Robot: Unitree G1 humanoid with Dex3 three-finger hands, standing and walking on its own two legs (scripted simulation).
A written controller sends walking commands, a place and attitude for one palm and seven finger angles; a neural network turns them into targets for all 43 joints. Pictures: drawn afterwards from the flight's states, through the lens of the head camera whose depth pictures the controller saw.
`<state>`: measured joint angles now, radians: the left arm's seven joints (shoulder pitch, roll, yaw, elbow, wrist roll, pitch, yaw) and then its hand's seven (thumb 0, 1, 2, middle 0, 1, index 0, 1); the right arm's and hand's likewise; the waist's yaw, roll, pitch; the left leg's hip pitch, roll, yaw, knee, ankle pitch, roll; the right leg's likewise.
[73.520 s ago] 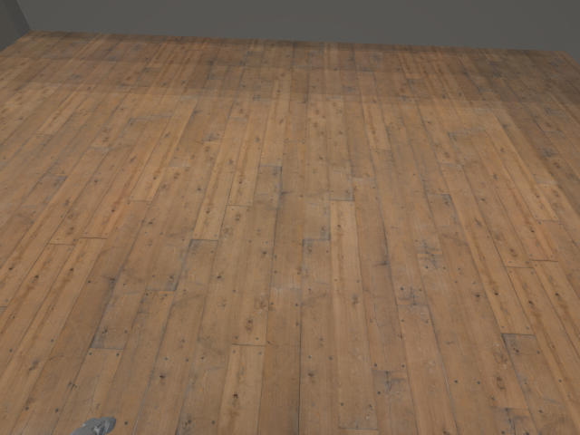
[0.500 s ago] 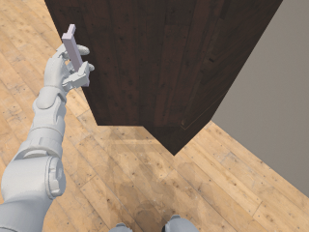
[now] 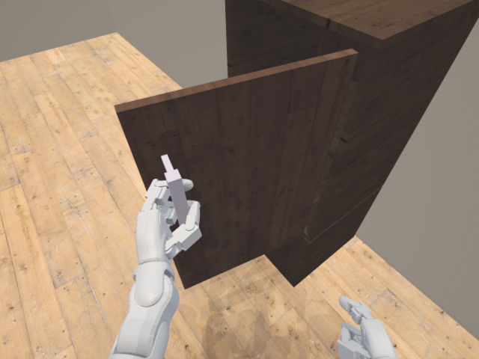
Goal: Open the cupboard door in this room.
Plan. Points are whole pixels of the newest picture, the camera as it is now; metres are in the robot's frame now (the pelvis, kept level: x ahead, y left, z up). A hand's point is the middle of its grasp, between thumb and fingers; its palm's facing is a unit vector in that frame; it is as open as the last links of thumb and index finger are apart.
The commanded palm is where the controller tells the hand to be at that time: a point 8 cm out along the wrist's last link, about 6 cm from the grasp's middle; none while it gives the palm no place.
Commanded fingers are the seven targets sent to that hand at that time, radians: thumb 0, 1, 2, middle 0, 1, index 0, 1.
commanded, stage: pull the door open along its arc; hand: left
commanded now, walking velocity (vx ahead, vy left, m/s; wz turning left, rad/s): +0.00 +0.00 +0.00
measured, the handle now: (177, 199) +0.35 +0.12 +0.09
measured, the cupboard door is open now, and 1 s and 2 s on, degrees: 78 87 91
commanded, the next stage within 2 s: open thumb and fingers to let go in 0.24 s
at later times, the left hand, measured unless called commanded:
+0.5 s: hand (224, 250) +0.26 +0.04 +0.09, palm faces +0.33 -0.94 +0.01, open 6.2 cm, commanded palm +0.22 +0.09 +0.09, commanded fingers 0.00 0.27 0.63 -0.35 -1.28 -0.35 -1.28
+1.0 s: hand (220, 244) +0.27 +0.04 +0.09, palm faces +0.27 -0.96 +0.01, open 14.0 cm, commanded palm +0.23 +0.09 +0.09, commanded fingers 0.00 -0.50 0.30 -0.20 -0.60 -0.20 -0.60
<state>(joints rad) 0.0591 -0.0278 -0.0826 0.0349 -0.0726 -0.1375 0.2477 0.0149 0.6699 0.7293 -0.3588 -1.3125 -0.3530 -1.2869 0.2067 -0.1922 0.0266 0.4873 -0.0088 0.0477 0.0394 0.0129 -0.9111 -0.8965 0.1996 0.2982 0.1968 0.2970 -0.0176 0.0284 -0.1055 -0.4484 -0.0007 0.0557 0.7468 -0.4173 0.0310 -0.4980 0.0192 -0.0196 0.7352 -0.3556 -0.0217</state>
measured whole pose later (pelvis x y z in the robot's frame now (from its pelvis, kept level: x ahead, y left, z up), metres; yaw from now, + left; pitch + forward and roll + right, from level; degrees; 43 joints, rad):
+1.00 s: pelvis -0.02 -0.02 +0.00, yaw +3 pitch +2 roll +0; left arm 0.05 -0.09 -0.28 0.07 0.05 -0.09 0.49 -0.01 -0.44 0.33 -0.29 -1.01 -0.29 -1.02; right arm 0.18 -0.18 0.03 0.53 -0.04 0.07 0.01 0.01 -0.91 -0.90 0.20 0.30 0.20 0.30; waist 0.00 0.03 -0.06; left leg -0.40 -0.01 0.00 0.74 -0.39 0.01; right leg -0.43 0.01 -0.08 0.73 -0.35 -0.05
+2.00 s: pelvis -0.01 -0.01 -0.01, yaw +2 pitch +4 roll +0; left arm 0.42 0.14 -0.19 -0.27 -0.08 -0.16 -0.03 -0.01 -0.50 0.30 -0.22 -0.33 -0.21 -0.33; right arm 0.25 -0.21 0.05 0.42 0.01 -0.03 0.01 0.02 -0.91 -0.90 0.20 0.30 0.20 0.30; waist -0.01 0.04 -0.07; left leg -0.45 -0.01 0.02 0.82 -0.44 0.02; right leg -0.49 0.01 -0.06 0.81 -0.39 -0.04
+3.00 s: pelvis -0.01 +0.02 -0.01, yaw +3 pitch +3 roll -2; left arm 0.59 0.26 0.07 -0.46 -0.23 -0.07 -0.22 -0.01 -0.49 0.30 -0.16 -0.30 -0.15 -0.30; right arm 0.29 -0.23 0.05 0.46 0.05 -0.16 -0.04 0.02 -0.91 -0.90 0.20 0.30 0.20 0.30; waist 0.01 0.06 -0.11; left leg -0.43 -0.02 0.00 0.84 -0.46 0.05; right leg -0.44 0.00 -0.07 0.77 -0.38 0.00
